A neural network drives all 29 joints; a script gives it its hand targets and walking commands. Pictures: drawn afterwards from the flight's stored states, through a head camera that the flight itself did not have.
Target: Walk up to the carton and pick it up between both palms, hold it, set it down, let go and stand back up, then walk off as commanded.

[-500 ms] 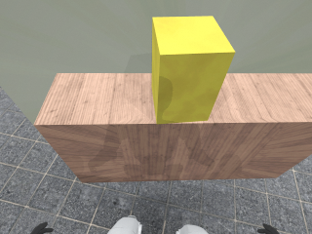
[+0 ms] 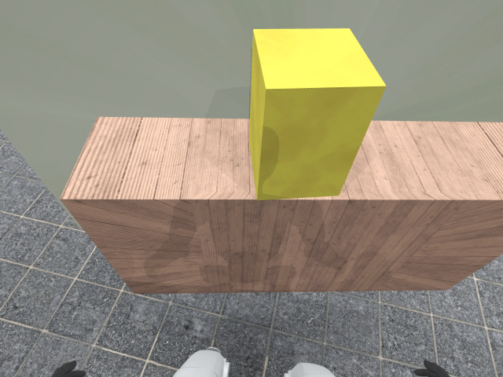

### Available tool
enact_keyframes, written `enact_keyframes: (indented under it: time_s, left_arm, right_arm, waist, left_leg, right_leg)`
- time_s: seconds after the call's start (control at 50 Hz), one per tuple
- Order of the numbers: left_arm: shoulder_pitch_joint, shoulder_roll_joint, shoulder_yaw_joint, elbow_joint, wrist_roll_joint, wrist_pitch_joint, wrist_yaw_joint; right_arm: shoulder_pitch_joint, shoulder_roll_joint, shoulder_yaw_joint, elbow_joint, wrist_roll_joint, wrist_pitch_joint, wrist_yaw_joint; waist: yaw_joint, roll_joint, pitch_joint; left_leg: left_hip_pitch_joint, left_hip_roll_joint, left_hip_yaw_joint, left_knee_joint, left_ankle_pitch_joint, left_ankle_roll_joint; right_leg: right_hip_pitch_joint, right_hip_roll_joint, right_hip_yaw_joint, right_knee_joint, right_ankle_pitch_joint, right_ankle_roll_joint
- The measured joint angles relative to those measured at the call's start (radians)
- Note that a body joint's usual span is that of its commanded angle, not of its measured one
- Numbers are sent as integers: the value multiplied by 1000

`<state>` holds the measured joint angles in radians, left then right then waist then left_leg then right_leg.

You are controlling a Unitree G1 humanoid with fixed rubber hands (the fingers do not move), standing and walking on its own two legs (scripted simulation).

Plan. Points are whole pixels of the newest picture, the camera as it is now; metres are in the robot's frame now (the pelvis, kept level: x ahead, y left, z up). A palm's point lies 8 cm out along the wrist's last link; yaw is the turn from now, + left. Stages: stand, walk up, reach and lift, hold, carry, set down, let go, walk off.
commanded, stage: walk up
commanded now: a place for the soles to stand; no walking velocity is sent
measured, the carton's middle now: (300, 120) +0.60 -0.10 +0.05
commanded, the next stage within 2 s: none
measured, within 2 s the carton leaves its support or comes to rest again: neither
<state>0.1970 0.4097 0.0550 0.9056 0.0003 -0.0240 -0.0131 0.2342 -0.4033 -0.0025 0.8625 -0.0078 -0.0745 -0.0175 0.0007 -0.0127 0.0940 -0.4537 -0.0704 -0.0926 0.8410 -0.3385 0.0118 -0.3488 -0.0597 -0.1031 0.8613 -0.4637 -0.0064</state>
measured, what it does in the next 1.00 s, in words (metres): walks ahead: right foot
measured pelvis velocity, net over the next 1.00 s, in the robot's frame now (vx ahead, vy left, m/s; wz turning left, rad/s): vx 0.12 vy -0.06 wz -0.01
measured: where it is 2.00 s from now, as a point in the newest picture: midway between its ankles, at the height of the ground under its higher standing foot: outside the picture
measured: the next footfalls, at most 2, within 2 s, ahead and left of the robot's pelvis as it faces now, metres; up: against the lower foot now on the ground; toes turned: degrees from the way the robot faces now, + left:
right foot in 0.60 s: +0.16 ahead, -0.19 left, +0.00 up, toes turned -3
left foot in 1.02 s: +0.26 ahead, +0.07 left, +0.00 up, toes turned -5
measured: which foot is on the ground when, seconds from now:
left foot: down 0.00-0.62, up 0.64-1.00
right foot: down 0.00-0.30, up 0.32-0.58, down 0.60-1.00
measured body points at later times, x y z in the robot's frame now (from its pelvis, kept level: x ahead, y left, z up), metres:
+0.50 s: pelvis +0.05 -0.02 +0.00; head +0.07 +0.01 +0.45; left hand +0.16 +0.30 -0.11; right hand +0.12 -0.36 -0.07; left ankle +0.08 +0.12 -0.70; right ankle +0.06 -0.12 -0.67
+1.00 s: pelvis +0.12 -0.06 -0.01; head +0.12 -0.08 +0.44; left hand +0.20 +0.29 -0.09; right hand +0.19 -0.39 -0.12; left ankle +0.20 +0.08 -0.69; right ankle +0.09 -0.14 -0.70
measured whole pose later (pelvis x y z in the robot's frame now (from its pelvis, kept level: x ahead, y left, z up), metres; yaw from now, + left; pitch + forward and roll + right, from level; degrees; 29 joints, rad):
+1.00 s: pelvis +0.12 -0.06 -0.01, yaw +0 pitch -5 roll +0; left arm 0.24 0.44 0.11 0.86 0.00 -0.03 -0.01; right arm 0.28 -0.46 0.00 0.86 -0.01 -0.09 -0.04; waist 0.00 0.05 0.09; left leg -0.50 -0.02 -0.09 0.98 -0.43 0.02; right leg -0.29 0.02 -0.09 0.93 -0.55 -0.07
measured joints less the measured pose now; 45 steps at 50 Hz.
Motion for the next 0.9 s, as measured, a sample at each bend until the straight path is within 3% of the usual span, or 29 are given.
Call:
enact_keyframes:
  time_s: [0.1, 0.16, 0.26, 0.3, 0.4, 0.58, 0.62, 0.72, 0.9]
  left_arm:
    - [1, 1, 14, -2, 0, 3, -13]
    - [4, 8, 37, -2, 0, 3, -32]
    - [14, 9, 44, -6, 0, 3, -36]
    - [14, 10, 44, -23, 0, 9, -38]
    - [13, 21, 44, -78, 0, 25, -38]
    - [14, 42, 56, -148, 0, 24, -48]
    - [16, 40, 59, -131, 0, 9, -46]
    - [35, 29, 59, -71, 0, 1, -37]
    - [45, 26, 58, -45, 0, -5, -12]
  right_arm:
    - [0, -1, 0, 0, 0, 0, 0]
    - [0, -4, 0, 0, 0, 0, 0]
    - [0, -33, 0, 0, 0, -6, 0]
    - [3, -35, 0, -1, 0, -18, -1]
    - [34, -30, 0, 0, 0, -35, -16]
    - [48, -42, 0, 0, 0, -35, -34]
    - [46, -52, 0, 1, 0, -34, -34]
    - [47, -46, 0, 0, 0, -23, -31]
    - [47, -56, 0, 0, 0, -13, -23]
  waist:
    - [0, -3, -3]
    - [0, -19, -7]
    - [0, -22, -9]
    - [0, -29, -9]
    - [0, -58, -8]
    - [0, -106, -9]
    - [1, -89, -7]
    - [1, -41, -7]
    - [0, 45, -5]
  left_leg:
    - [0, 5, -6, -1, -6, 9]
    - [-3, 5, -3, 32, -87, 12]
    - [-6, 18, -1, 71, -122, 14]
    - [9, 16, 2, -9, -25, 4]
    - [53, 15, 1, -37, -25, -12]
    - [63, 31, 2, 1, -80, -44]
    - [48, 50, 0, 83, -117, -28]
    - [-28, 41, -1, 366, -127, 2]
    - [-44, 42, -2, 300, -88, 6]
  right_leg:
    - [0, 13, 0, 0, -13, -24]
    - [5, 13, 1, 0, -28, -45]
    - [27, 9, -1, -1, -31, -19]
    - [27, 1, 0, 3, -40, -10]
    - [-26, 27, 41, 152, -102, -18]
    - [-113, 10, 54, 127, -95, -31]
    - [-97, 24, 46, 98, 5, -40]
    - [-18, 62, 21, 97, -41, -72]
    - [62, 81, 20, 66, -71, -71]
